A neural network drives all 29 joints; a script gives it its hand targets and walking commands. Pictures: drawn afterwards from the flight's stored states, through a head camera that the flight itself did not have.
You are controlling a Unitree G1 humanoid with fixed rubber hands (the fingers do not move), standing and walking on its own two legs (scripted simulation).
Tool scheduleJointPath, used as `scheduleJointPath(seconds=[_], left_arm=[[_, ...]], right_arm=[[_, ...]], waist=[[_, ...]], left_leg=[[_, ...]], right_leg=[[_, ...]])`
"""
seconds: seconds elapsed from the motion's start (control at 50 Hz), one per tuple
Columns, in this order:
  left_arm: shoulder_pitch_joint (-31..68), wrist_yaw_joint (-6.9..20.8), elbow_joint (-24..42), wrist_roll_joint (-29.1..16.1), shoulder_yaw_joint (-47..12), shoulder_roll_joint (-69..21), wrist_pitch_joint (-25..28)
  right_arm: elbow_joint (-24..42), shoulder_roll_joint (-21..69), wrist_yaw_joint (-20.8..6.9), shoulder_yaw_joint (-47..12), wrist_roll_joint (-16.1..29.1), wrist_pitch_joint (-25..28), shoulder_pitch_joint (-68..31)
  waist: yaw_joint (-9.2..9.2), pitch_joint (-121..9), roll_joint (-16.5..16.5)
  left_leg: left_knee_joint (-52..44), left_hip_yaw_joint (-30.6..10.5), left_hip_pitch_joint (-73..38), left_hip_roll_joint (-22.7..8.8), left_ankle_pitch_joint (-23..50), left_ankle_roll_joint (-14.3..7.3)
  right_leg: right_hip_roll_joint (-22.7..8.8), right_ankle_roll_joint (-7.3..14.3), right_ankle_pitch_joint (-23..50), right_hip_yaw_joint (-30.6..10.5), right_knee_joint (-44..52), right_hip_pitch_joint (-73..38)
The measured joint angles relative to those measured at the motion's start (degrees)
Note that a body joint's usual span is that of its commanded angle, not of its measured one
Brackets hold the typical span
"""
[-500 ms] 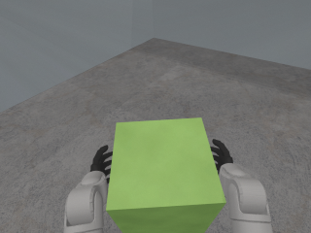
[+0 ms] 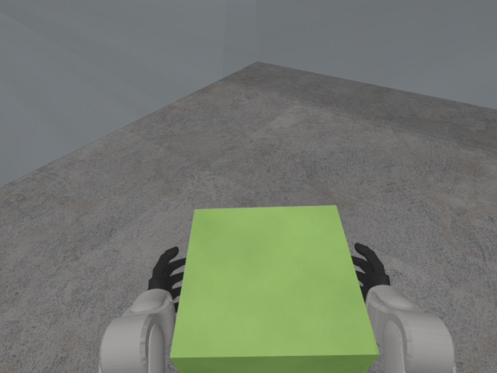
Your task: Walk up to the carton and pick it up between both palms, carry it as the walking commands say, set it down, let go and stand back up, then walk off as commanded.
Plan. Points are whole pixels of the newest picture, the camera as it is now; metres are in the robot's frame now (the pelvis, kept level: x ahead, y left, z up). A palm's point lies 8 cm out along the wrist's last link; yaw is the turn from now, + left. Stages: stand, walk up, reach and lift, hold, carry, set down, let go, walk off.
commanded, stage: carry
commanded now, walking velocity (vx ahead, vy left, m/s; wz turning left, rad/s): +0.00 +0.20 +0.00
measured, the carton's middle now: (267, 310) +0.23 -0.01 +0.03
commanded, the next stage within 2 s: none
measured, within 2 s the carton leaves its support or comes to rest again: neither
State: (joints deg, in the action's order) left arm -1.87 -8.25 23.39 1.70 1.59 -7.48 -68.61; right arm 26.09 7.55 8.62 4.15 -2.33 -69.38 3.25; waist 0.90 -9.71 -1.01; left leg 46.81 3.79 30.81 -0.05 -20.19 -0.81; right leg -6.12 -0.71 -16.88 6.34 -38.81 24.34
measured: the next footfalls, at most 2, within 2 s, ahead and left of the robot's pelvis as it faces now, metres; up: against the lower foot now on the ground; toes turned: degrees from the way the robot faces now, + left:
left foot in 0.06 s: +0.09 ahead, +0.15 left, +0.00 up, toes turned +5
right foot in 0.26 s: +0.03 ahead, -0.07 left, +0.00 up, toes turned -9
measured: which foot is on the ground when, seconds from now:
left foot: up 0.00-0.04, down 0.06-0.66, up 0.68-0.82, down 0.84-1.00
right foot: down 0.00-0.10, up 0.12-0.24, down 0.26-0.44, up 0.46-0.60, down 0.62-0.88, up 0.90-1.00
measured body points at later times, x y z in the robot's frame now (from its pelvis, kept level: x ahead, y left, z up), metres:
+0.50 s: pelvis -0.06 +0.11 -0.01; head -0.09 +0.11 +0.44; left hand +0.18 +0.26 +0.07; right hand +0.17 -0.04 +0.06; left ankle +0.03 +0.17 -0.72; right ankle -0.02 -0.04 -0.71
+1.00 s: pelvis -0.13 +0.23 -0.01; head -0.15 +0.23 +0.44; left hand +0.11 +0.38 +0.07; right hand +0.11 +0.08 +0.07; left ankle -0.04 +0.31 -0.72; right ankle -0.11 +0.10 -0.70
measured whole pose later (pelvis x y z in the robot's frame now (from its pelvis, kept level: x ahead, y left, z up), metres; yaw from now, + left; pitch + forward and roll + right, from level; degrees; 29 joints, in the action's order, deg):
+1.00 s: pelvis -0.13 +0.23 -0.01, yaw -1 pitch +2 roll +1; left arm -1.0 -8.3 28.0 1.5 3.6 -7.3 -70.1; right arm 26.9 7.5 8.4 2.2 -2.4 -69.0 1.2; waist -0.9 -5.6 0.4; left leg 36.7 8.9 28.6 -0.9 -10.9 -3.9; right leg -7.0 -2.2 -28.5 6.3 -50.4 28.5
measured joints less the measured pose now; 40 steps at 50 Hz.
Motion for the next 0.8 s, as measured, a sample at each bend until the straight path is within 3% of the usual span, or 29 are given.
scheduleJointPath(seconds=[0.06,0.08,0.12,0.18,0.22,0.3,0.38,0.42,0.46,0.54,0.6,0.64,0.66,0.68,0.7,0.74,0.8], left_arm=[[-0.16,-0.05,1.74,0.15,-0.04,0.00,0.04],[0.07,-0.05,2.02,0.20,0.06,0.04,0.14],[0.10,-0.07,2.75,0.29,0.64,0.10,-0.04],[0.23,-0.07,3.48,0.07,2.05,0.09,-0.91],[0.62,-0.06,3.27,-0.13,2.50,0.13,-1.26],[1.07,-0.10,1.78,-0.24,1.62,0.10,-0.66],[0.42,-0.09,1.12,-0.25,0.25,0.05,-0.45],[0.17,-0.06,1.74,-0.23,0.11,0.03,-0.26],[-0.24,-0.05,2.79,-0.11,0.33,0.03,-0.19],[0.08,-0.05,3.66,-0.19,1.16,0.06,-0.71],[-0.01,-0.09,3.83,-0.37,1.05,0.07,-0.70],[-0.02,-0.10,3.16,-0.43,0.62,0.04,-0.18],[0.19,-0.12,2.68,-0.38,0.27,0.04,-0.06],[0.44,-0.12,2.56,-0.35,0.09,0.07,-0.24],[0.55,-0.10,2.71,-0.35,0.07,0.09,-0.38],[0.12,-0.03,3.49,-0.39,0.28,0.02,-0.34],[-0.11,-0.01,5.04,-0.29,0.21,-0.02,-0.19]], right_arm=[[0.85,-0.07,0.00,-0.12,0.36,0.00,-0.74],[0.84,-0.09,0.00,-0.14,0.44,0.15,-1.17],[0.26,-0.11,-0.03,-0.57,0.52,0.28,-2.01],[-0.84,-0.17,-0.04,-1.78,0.20,0.45,-2.64],[-1.21,-0.14,-0.07,-2.08,-0.10,0.60,-2.62],[-0.82,-0.16,-0.14,-1.14,-0.19,0.69,-1.96],[0.86,0.02,-0.18,-0.36,-0.23,0.10,-0.05],[1.43,0.02,-0.18,-0.41,-0.14,0.12,-0.04],[1.52,0.00,-0.21,-0.74,0.02,0.17,-0.49],[1.08,-0.01,-0.19,-1.47,0.01,0.75,-0.79],[1.54,0.04,-0.18,-1.46,-0.02,0.72,-0.49],[1.68,-0.01,-0.18,-0.97,-0.07,0.49,-0.61],[1.87,-0.01,-0.20,-0.60,-0.08,0.35,-0.41],[2.20,0.04,-0.22,-0.48,-0.09,0.32,-0.02],[2.45,0.08,-0.24,-0.54,-0.13,0.39,0.20],[2.83,0.04,-0.23,-0.96,-0.22,0.38,0.11],[3.78,-0.07,-0.22,-1.02,0.04,0.12,-0.69]], waist=[[0.01,0.16,1.02],[0.07,0.45,1.55],[-0.30,0.91,1.97],[-1.27,1.13,1.17],[-1.95,1.30,1.12],[-2.50,1.91,-0.13],[-1.57,1.75,-0.95],[-0.74,2.27,-0.37],[-0.27,2.42,-0.33],[-0.91,2.89,-0.07],[-1.24,2.59,0.10],[-1.25,2.76,-1.23],[-1.11,3.03,-2.02],[-1.10,2.89,-1.95],[-1.21,2.79,-1.58],[-1.25,2.64,-0.90],[-0.89,2.62,0.43]], left_leg=[[-9.85,0.08,-5.07,-1.13,1.64,0.12],[-11.81,0.98,-5.48,-0.71,6.00,0.11],[-11.36,2.02,-4.82,0.13,8.62,-0.57],[-9.24,2.58,-3.26,-0.31,7.29,-1.97],[-8.67,3.03,-2.60,-0.17,7.28,-2.61],[-7.80,3.36,-1.50,0.59,7.75,-2.98],[-5.28,2.17,-0.76,0.07,1.81,-1.03],[-7.65,3.68,-1.50,0.25,6.35,-2.05],[-8.81,4.68,-1.37,0.67,9.89,-4.47],[-11.10,6.45,-1.52,0.98,10.41,-6.57],[-14.91,7.58,-2.38,2.12,12.90,-7.03],[-17.74,7.71,-3.43,2.59,14.55,-5.71],[-17.62,7.29,-3.45,2.63,13.37,-1.68],[-13.99,6.87,-2.07,2.69,9.51,1.02],[-8.90,5.79,-0.47,2.51,6.39,1.99],[-2.99,3.39,0.88,1.19,3.82,1.93],[-7.56,1.32,-2.38,-1.08,3.15,1.31]], right_leg=[[-2.08,-1.62,0.59,-0.95,-0.62,1.34],[-3.06,-2.29,0.59,-1.33,-1.15,1.81],[-3.87,-3.25,-0.22,-2.48,-1.91,2.57],[-1.90,-2.74,-9.11,-2.56,-8.41,4.45],[-0.61,-1.97,-10.79,-1.46,-10.37,4.13],[0.60,-0.08,-1.53,0.12,-3.42,1.15],[-0.75,-1.13,-0.46,0.69,-2.37,1.32],[-1.95,-2.19,0.08,0.28,-2.27,1.50],[-2.25,-2.61,-3.34,-0.60,-4.08,2.79],[-0.42,-1.29,-11.28,-0.75,-12.89,5.21],[1.19,-0.05,-12.14,1.42,-7.87,1.31],[2.22,1.19,-5.00,2.77,0.85,-2.53],[2.08,1.42,-0.52,3.17,3.19,-3.48],[1.41,1.26,1.33,3.31,4.11,-3.53],[0.74,0.92,2.00,3.15,4.59,-3.39],[-0.33,-0.12,2.72,2.38,5.38,-2.96],[-2.47,-1.80,3.01,0.84,4.09,-1.13]])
